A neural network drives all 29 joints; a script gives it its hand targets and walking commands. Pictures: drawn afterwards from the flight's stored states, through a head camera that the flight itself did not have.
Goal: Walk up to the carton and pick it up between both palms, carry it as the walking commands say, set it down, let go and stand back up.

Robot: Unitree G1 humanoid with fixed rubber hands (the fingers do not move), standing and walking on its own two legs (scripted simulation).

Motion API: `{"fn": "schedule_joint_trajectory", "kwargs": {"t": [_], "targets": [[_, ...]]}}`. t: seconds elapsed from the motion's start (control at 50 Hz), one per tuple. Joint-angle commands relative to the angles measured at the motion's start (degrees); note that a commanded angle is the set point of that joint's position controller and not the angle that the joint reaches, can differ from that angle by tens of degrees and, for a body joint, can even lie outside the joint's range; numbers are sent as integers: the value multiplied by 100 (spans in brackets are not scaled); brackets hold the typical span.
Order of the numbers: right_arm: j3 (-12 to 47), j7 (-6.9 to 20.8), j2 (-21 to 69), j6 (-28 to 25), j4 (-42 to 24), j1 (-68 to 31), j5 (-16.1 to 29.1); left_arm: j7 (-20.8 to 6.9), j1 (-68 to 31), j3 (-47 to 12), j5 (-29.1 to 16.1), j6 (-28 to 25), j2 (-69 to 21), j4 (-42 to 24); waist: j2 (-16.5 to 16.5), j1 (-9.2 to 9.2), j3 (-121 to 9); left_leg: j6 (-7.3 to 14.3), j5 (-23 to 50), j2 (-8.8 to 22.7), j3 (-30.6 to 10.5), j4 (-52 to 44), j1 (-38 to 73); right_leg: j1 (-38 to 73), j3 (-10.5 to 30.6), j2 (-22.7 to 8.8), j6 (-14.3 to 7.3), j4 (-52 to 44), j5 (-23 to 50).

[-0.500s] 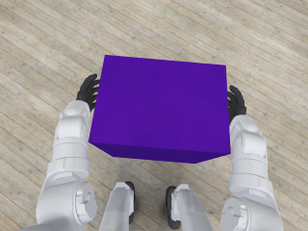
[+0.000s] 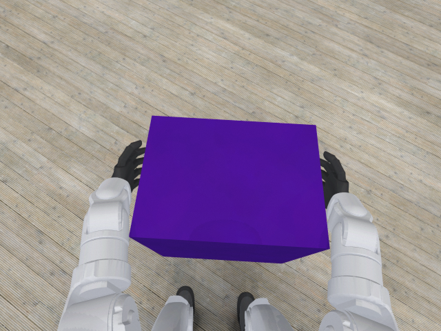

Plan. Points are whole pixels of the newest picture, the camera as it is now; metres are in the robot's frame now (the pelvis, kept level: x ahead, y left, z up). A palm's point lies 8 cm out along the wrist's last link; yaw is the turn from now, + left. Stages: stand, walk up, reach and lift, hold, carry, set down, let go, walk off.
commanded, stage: reach and lift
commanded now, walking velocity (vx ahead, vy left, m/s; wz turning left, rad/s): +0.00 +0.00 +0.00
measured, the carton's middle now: (227, 201) +0.37 -0.02 -0.12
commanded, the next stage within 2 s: none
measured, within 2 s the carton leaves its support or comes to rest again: neither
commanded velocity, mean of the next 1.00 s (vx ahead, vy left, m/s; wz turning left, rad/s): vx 0.00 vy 0.00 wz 0.00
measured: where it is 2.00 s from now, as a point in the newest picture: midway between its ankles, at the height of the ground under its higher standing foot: (216, 330)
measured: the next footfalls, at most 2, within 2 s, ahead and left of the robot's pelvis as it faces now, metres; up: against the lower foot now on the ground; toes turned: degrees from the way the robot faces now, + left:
none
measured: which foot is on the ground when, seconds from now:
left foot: down 0.00-1.00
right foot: down 0.00-1.00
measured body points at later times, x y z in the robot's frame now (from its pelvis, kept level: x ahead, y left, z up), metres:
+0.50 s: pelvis +0.02 +0.00 +0.04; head +0.10 +0.01 +0.48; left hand +0.38 +0.18 +0.02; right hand +0.34 -0.21 +0.03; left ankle +0.05 +0.11 -0.70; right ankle +0.02 -0.13 -0.70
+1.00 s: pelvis +0.03 +0.00 +0.05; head +0.02 +0.00 +0.50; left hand +0.35 +0.17 +0.08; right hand +0.32 -0.22 +0.08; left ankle +0.05 +0.11 -0.70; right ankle +0.02 -0.13 -0.70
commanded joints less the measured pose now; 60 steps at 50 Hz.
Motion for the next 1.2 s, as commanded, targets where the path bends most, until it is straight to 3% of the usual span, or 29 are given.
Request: {"fn": "schedule_joint_trajectory", "kwargs": {"t": [0.0, 0.4, 0.72, 0.98, 1.18], "targets": [[3355, 1295, 4805, -46, -16, -2814, 808, -1066, -2381, -2968, -769, -113, -5104, -167, 325, -21, -3676, 110, 1532, -543, -251, -372, 3126, 1626, 105, 656, -4, -451, 1541], [3645, 1051, 4571, 198, -499, -1693, 749, -876, -1361, -3356, -980, 84, -5007, -785, 200, -25, -2389, 89, 1700, -505, -204, -1468, 4655, 3268, 216, 561, -30, -1597, 1898], [4041, 825, 4482, 818, -1113, -1212, 915, -744, -873, -3714, -1266, 617, -4862, -1414, 96, -8, -1349, 44, 1447, -488, -150, -2209, 5503, 4271, 286, 499, -42, -2308, 1743], [4478, 676, 4451, 1400, -1678, -987, 1133, -652, -628, -3991, -1482, 1237, -4747, -2072, 56, 124, -644, -5, 1228, -462, -132, -2637, 5937, 4819, 355, 463, -77, -2724, 1395], [4380, 645, 4344, 1577, -1681, -965, 1067, -615, -647, -3841, -1426, 1476, -4602, -2244, 33, 238, -261, -38, 1095, -482, -51, -2719, 6082, 4854, 372, 452, -115, -2891, 1101]]}}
